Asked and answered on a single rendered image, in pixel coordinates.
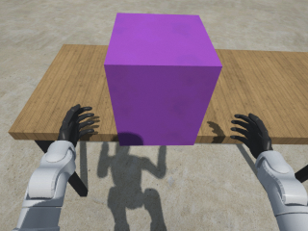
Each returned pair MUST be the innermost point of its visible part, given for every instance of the robot left hand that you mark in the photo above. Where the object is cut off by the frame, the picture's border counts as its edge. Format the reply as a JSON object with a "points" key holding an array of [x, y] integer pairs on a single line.
{"points": [[70, 129]]}

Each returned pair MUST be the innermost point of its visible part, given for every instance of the robot left forearm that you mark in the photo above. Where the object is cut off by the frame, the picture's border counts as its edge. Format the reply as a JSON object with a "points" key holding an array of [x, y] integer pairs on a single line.
{"points": [[45, 192]]}

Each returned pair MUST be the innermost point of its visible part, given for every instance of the table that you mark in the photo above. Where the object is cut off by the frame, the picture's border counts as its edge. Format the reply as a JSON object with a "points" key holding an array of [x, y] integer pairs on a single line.
{"points": [[272, 85]]}

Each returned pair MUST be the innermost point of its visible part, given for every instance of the carton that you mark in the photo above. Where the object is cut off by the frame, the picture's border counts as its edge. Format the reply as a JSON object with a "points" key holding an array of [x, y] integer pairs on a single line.
{"points": [[161, 71]]}

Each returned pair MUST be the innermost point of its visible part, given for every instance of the robot right forearm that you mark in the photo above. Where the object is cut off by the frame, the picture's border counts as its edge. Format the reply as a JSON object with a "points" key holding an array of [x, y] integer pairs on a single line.
{"points": [[287, 196]]}

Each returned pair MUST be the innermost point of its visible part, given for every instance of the robot right hand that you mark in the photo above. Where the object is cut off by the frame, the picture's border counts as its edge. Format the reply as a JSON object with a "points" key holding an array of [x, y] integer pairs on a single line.
{"points": [[257, 136]]}

